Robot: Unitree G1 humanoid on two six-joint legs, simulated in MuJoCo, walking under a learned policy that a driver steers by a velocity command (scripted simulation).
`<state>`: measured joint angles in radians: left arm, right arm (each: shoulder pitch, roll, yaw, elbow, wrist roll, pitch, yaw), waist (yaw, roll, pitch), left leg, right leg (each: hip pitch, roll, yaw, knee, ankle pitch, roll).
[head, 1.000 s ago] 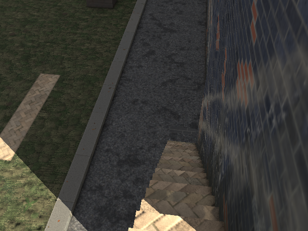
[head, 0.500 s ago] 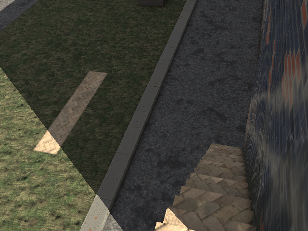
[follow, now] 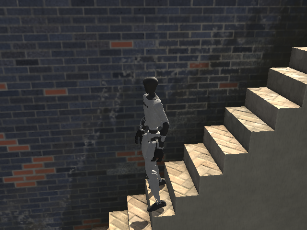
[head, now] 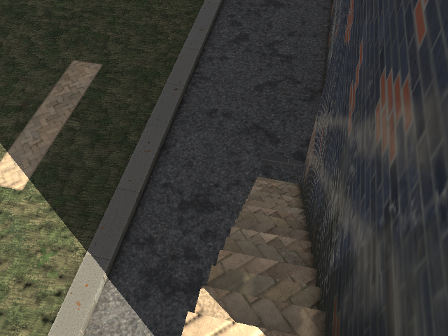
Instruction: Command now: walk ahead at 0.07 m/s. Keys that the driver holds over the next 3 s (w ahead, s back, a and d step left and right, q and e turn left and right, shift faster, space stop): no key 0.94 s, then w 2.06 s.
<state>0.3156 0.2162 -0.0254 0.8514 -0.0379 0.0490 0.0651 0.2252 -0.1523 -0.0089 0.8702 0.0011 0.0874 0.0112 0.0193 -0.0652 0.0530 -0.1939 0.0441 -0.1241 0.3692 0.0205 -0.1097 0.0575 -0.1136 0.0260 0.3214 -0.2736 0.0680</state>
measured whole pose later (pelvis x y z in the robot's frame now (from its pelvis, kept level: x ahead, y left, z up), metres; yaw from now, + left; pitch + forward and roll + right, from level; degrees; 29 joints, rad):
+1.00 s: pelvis -0.04 +0.02 -0.01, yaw +1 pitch +0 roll +3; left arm 0.57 0.17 0.03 0.96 -0.02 -0.01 0.03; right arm 0.21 -0.15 -0.01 0.97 0.04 0.09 -0.02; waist 0.04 -0.03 0.02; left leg -0.19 0.04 -0.12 0.27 -0.09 -0.12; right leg -0.01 -0.14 0.01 0.38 -0.37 0.09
